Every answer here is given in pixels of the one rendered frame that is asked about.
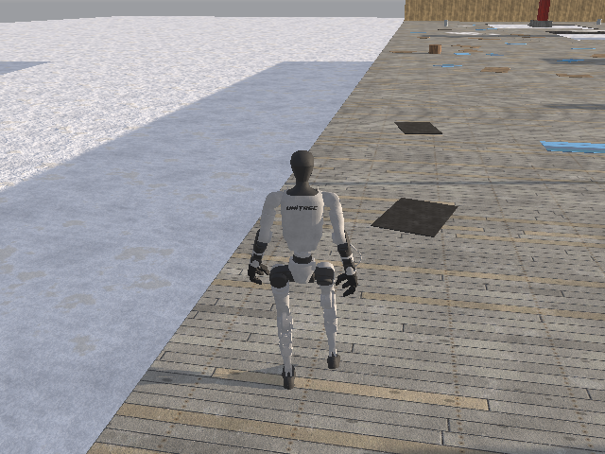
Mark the left robot hand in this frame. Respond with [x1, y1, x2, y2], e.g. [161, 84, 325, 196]
[248, 264, 269, 285]

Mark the right robot upper arm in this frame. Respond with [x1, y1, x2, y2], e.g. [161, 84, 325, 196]
[322, 191, 347, 245]

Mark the robot left forearm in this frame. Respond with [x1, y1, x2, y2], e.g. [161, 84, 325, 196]
[250, 229, 268, 268]

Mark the humanoid robot head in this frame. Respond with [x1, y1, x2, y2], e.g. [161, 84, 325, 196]
[286, 150, 319, 196]

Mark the left robot upper arm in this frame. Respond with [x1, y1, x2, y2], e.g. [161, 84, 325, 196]
[257, 191, 283, 243]

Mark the robot right forearm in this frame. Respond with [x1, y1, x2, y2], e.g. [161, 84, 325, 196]
[337, 230, 356, 275]

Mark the right robot hand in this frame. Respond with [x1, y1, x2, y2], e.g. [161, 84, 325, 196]
[336, 271, 358, 297]

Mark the right robot foot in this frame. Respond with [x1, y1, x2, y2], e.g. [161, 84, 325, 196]
[327, 352, 340, 369]

